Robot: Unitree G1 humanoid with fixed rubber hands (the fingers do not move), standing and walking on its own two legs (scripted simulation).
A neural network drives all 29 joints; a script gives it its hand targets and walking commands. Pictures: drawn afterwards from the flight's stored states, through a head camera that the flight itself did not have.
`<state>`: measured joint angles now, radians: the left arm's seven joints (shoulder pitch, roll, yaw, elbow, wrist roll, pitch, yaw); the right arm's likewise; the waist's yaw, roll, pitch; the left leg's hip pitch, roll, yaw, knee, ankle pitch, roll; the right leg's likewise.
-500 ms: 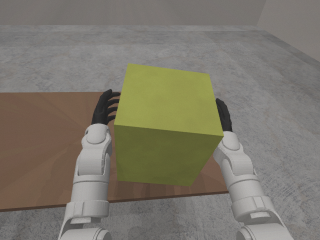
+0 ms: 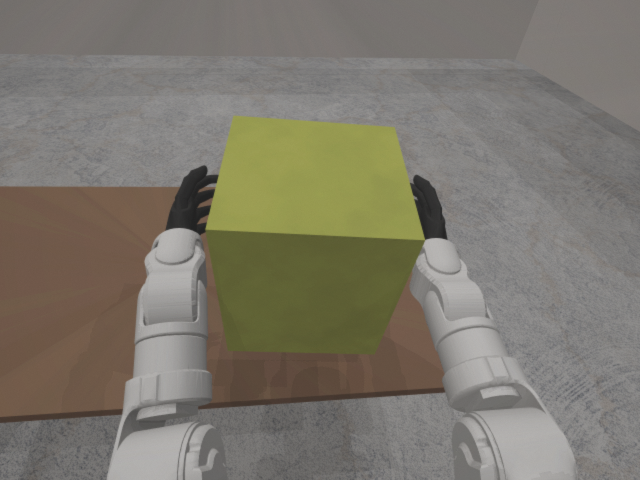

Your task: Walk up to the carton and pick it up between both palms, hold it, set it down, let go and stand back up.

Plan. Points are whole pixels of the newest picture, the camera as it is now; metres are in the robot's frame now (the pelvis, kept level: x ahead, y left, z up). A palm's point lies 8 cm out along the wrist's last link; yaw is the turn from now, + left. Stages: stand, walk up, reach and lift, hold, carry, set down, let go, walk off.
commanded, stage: reach and lift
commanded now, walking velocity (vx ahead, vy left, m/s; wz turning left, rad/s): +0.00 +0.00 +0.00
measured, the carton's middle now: (308, 242) +0.40 +0.01 +0.12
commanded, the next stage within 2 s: hold in 0.58 s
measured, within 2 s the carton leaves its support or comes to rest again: neither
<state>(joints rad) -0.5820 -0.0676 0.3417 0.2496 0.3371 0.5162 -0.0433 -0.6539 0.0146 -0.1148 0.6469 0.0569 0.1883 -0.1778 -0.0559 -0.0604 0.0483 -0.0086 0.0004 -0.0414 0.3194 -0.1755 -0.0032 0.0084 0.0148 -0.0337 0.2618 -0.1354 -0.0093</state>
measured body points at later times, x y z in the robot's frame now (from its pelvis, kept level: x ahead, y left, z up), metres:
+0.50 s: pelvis +0.00 +0.01 +0.00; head -0.03 +0.03 +0.45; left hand +0.38 +0.15 +0.17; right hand +0.37 -0.16 +0.16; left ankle +0.01 +0.12 -0.75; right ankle +0.02 -0.11 -0.75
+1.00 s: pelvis -0.01 +0.00 +0.00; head -0.06 +0.03 +0.45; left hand +0.36 +0.17 +0.19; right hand +0.37 -0.14 +0.18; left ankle +0.01 +0.12 -0.75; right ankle +0.02 -0.11 -0.75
